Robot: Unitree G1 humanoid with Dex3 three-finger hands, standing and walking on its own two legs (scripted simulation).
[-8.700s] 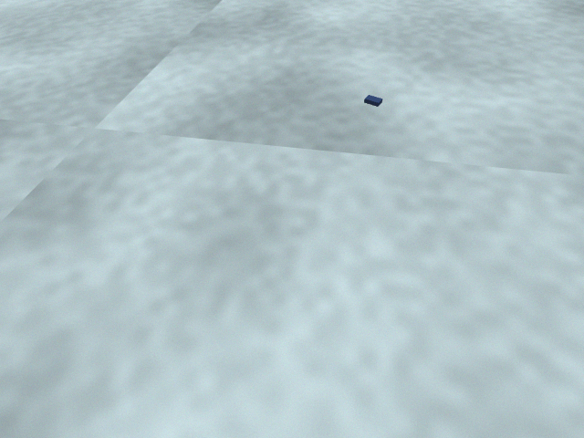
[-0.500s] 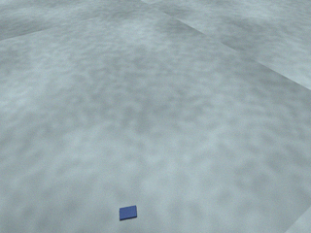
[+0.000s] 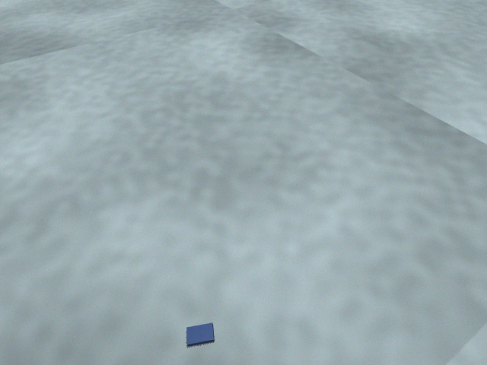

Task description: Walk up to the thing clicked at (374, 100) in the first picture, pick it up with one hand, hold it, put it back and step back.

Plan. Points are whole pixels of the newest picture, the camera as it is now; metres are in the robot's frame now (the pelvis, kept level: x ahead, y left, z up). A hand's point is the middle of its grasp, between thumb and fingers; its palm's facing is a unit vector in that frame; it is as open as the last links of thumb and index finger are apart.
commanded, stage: stand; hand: left
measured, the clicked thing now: (200, 334) +0.39 +0.22 -0.77
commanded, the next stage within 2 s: rise first in 1.60 s
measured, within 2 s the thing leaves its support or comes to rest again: neither
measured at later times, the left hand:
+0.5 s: hand out of the picture +0.07 +0.26 -0.16, palm faces -0.03 -0.94 -0.35, open 7.4 cm
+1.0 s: hand out of the picture +0.08 +0.26 -0.16, palm faces -0.03 -0.94 -0.35, open 7.4 cm
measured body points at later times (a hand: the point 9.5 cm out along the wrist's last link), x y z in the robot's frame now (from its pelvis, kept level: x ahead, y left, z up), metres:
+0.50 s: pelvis +0.00 +0.00 +0.00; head +0.01 +0.00 +0.45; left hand +0.07 +0.31 -0.13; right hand +0.07 -0.30 -0.13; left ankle +0.01 +0.14 -0.75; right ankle -0.01 -0.14 -0.75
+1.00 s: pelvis +0.01 +0.00 +0.00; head +0.01 +0.00 +0.45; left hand +0.08 +0.31 -0.13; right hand +0.08 -0.30 -0.13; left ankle +0.01 +0.14 -0.75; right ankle -0.01 -0.14 -0.75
